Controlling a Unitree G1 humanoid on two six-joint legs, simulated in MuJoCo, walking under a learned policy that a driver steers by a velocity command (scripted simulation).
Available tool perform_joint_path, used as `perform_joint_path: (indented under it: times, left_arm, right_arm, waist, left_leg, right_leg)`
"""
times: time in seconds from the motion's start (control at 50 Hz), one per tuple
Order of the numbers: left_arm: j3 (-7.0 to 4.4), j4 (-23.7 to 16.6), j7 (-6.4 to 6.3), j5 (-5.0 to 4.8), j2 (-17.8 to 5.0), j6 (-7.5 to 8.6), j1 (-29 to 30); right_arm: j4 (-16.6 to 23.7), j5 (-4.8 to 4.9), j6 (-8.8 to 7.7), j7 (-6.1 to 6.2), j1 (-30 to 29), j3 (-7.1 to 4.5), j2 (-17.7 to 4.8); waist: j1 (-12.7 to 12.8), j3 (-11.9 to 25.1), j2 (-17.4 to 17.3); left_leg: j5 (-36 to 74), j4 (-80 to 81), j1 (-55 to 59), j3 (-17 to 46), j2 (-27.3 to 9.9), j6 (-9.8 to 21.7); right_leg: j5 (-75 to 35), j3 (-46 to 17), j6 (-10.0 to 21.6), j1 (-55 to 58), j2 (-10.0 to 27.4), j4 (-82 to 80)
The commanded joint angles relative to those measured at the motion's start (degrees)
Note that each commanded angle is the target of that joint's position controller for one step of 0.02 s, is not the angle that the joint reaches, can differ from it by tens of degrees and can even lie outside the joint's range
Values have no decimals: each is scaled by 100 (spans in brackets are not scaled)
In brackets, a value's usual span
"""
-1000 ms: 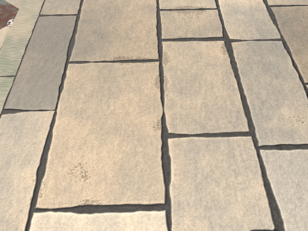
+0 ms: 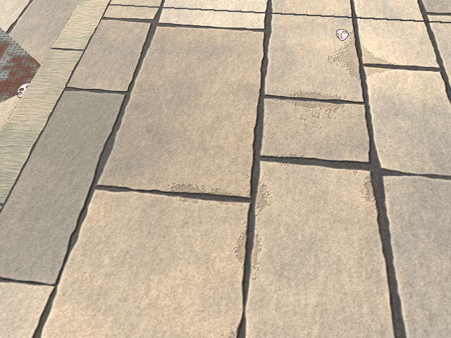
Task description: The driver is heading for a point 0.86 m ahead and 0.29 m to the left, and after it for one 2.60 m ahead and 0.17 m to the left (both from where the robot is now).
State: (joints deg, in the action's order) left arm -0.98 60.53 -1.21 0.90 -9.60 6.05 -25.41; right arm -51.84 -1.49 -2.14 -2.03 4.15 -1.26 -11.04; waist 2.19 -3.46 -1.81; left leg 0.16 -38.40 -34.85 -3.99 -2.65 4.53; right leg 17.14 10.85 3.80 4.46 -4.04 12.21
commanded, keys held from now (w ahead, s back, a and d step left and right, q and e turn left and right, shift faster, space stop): q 0.26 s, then w+q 0.64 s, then w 0.10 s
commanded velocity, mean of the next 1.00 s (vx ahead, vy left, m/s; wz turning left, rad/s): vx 0.34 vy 0.00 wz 0.54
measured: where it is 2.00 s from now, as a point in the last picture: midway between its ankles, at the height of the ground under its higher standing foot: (125, 241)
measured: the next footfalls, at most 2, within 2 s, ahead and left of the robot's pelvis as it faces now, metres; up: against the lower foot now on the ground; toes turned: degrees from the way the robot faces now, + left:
left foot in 0.08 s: +0.21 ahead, +0.07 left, +0.00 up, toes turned +7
right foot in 0.72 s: +0.31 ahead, -0.09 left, +0.00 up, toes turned +28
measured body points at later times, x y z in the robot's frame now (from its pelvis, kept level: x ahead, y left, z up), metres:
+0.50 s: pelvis +0.13 +0.02 +0.01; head +0.15 +0.04 +0.46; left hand +0.21 +0.30 -0.12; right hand +0.25 -0.24 -0.11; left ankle +0.17 +0.07 -0.74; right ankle +0.23 -0.15 -0.68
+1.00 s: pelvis +0.30 +0.03 +0.01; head +0.33 +0.02 +0.46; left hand +0.16 +0.26 -0.11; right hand +0.57 -0.11 -0.11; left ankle +0.30 +0.20 -0.66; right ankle +0.27 -0.10 -0.74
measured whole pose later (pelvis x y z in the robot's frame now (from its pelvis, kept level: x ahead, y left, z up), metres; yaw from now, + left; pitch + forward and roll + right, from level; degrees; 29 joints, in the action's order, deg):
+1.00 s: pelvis +0.30 +0.03 +0.01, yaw +33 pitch +2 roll +0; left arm -2.5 48.4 0.1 1.3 -13.7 5.0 -23.1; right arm -43.3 -2.4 -0.4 -4.0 9.5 -4.4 -17.1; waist 2.6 0.5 -3.7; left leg -8.4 -56.3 -39.5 4.2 0.0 1.1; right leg 15.3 5.1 1.5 -0.7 -0.6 13.5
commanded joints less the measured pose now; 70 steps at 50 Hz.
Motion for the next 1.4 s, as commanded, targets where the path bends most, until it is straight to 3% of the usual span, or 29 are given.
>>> perform_joint_path:
  times: [0.02,0.06,0.08,0.1,0.12,0.14,0.18,0.2,0.26,0.3,0.38,0.62,0.7,0.72,0.74,0.76,0.8,0.84,0.94,1.08,1.12,1.16,1.18,1.2,1.22,1.24,1.28,1.32,1.4]
  left_arm:
    - [-159,-125,-148,-5,-887,-20,-204]
    - [-216,-194,-202,-19,-1015,-100,-14]
    - [-241,-254,-185,-66,-1068,-126,82]
    - [-204,-505,-157,-75,-838,-117,-25]
    - [-161,-712,-122,-256,-527,-159,-562]
    - [-224,-718,-99,-43,-849,-220,-219]
    - [-250,-929,-77,16,-796,-250,528]
    - [-279,-998,-86,104,-828,-349,607]
    - [-255,-1030,-96,126,-609,-639,409]
    - [-270,-1155,-43,137,-647,-677,601]
    - [-338,-1507,33,173,-894,-699,1488]
    - [-249,-2031,86,63,-919,-367,2253]
    - [-245,-1848,-46,-66,-952,-217,1184]
    - [-342,-1779,-138,-4,-1363,-173,761]
    - [-442,-1877,-197,110,-1955,-183,449]
    - [-508,-1840,-200,180,-2047,-208,738]
    - [-351,-1882,-76,58,-1312,-174,1044]
    - [-296,-1880,-30,42,-1156,-128,1049]
    - [-285,-1570,126,41,-1066,-18,330]
    - [-300,-1139,118,0,-1235,-52,-167]
    - [-307,-979,94,-7,-1354,-107,-270]
    - [-292,-862,65,-53,-1438,-175,-291]
    - [-240,-953,61,-89,-1329,-172,-241]
    - [-60,-1337,174,-216,-632,-148,-489]
    - [-248,-1274,124,-91,-1214,-162,-271]
    - [-294,-1425,128,-66,-1264,-171,251]
    - [-229,-1379,189,-31,-1007,-170,374]
    - [-210,-1198,253,117,-854,-352,8]
    - [-235,-1381,349,141,-808,-448,624]
  right_arm:
    - [277,-53,-104,30,105,-46,-282]
    - [-12,-90,-185,79,1113,-165,-499]
    - [-158,-155,-254,104,1657,-257,-689]
    - [-135,-161,-277,160,1982,-413,-1283]
    - [14,13,-188,171,1891,-530,-1663]
    - [139,212,-50,192,1716,-538,-1515]
    - [288,186,62,245,880,-388,-922]
    - [293,198,90,273,820,-354,-785]
    - [340,76,64,248,853,-381,-912]
    - [397,75,68,232,899,-431,-1046]
    - [446,91,140,229,1160,-494,-1147]
    - [537,2,37,146,1691,-617,-1345]
    - [808,6,57,111,1055,-611,-1224]
    - [886,77,3,127,1086,-536,-917]
    - [1071,181,-64,124,1149,-391,-455]
    - [1100,-35,-87,118,969,-436,-911]
    - [1002,-105,-67,-1,996,-469,-1042]
    - [901,-120,23,-105,1128,-454,-967]
    - [1267,-93,101,-210,345,-334,-755]
    - [1613,-97,78,-269,-785,-91,-525]
    - [1546,-115,46,-186,-586,-103,-617]
    - [1092,-158,-60,-59,732,-198,-836]
    - [822,-254,-114,26,1630,-302,-1134]
    - [757,-324,-118,118,2252,-462,-1795]
    - [743,-49,-56,163,2353,-474,-1732]
    - [674,43,-53,175,1832,-428,-1579]
    - [664,42,-118,160,1204,-267,-1006]
    - [608,74,-184,159,1012,-196,-809]
    - [346,121,-306,148,1341,-234,-934]
  waist:
    - [-227,-9,710]
    - [-605,506,753]
    - [-904,791,564]
    - [-875,1403,-258]
    - [-532,2427,-1032]
    - [-598,2332,22]
    - [-318,778,335]
    - [-192,528,293]
    - [-28,708,139]
    - [-63,904,-1]
    - [-371,559,-368]
    - [-597,386,-431]
    - [140,339,-119]
    - [269,493,507]
    - [304,925,1513]
    - [85,264,984]
    - [-177,-119,532]
    - [-215,-29,859]
    - [-26,40,784]
    - [174,-187,917]
    - [-1,-27,973]
    - [-643,762,867]
    - [-1016,1363,705]
    - [-988,2364,-785]
    - [-1033,2607,-491]
    - [-797,1590,-219]
    - [-376,542,-108]
    - [-59,332,-295]
    - [-49,-3,-256]
  left_leg:
    - [-435,289,745,-429,439,187]
    - [-548,737,1716,-400,735,435]
    - [329,1394,2517,-144,609,609]
    - [3166,869,3863,1278,-777,1025]
    - [5671,852,5291,3498,-2237,2332]
    - [4533,1227,4684,3059,-1951,2260]
    - [2675,1929,2981,2321,-1316,1705]
    - [2442,2048,2475,2054,-1036,1471]
    - [2306,2106,1963,1763,-637,1207]
    - [592,2349,1951,1928,-471,1102]
    - [-2656,2951,2175,2786,-419,952]
    - [-2946,2634,2443,3586,-350,1067]
    - [-3155,1902,736,3364,283,598]
    - [-3562,920,-166,2759,679,265]
    - [-3539,-782,-815,1499,1341,-2]
    - [-2923,-1507,-1414,1238,946,5]
    - [-2101,-1845,-1215,1231,476,-113]
    - [-1582,-2286,-1021,970,396,-285]
    - [-933,-2297,-1164,799,288,-377]
    - [-740,193,32,-69,298,-109]
    - [-1137,549,675,-254,519,137]
    - [-953,1165,2433,-312,817,448]
    - [-1029,1130,3996,327,196,648]
    - [-1237,1212,6061,3082,-1841,1360]
    - [-477,1795,5784,4286,-2206,1497]
    - [-229,1863,5035,3175,-1801,1309]
    - [111,2329,3523,2051,-1207,891]
    - [135,2694,2719,1506,-855,748]
    - [70,3218,2542,1205,-727,880]
  right_leg:
    - [-5820,-109,210,-193,1588,924]
    - [-5950,-75,175,-234,1569,2453]
    - [-4772,32,36,-681,1384,3691]
    - [-1307,162,-172,-1994,925,5609]
    - [2101,-569,-360,-3569,-41,7379]
    - [1511,-1203,-370,-3758,397,7323]
    - [861,-1222,-440,-3868,706,6504]
    - [746,-1260,-481,-3669,795,6066]
    - [430,-1189,-567,-3212,673,5572]
    - [137,-1233,-624,-3292,739,5190]
    - [-243,-1359,-773,-3982,790,4355]
    - [300,-1441,-529,-3414,327,2602]
    - [-204,-1364,-302,-773,203,755]
    - [316,-2082,-178,235,1044,426]
    - [2183,-4107,223,729,2593,-297]
    - [2647,-4819,573,32,2894,-516]
    - [1805,-3731,467,-465,2297,-452]
    - [330,-2596,286,-579,1793,-465]
    - [-2295,-1488,348,-524,1616,-257]
    - [-3285,-937,376,-408,1696,-226]
    - [-4882,-848,364,-149,1805,340]
    - [-5932,-589,236,-264,1676,1968]
    - [-4580,-517,151,-1289,1552,3186]
    - [-681,-301,-140,-3515,764,5446]
    - [1267,-1028,-91,-3988,386,6328]
    - [748,-1285,-28,-4363,724,6321]
    - [236,-1210,-38,-4023,1026,5534]
    - [69,-1127,-153,-3430,1079,5193]
    - [-626,-978,-315,-3905,1176,4675]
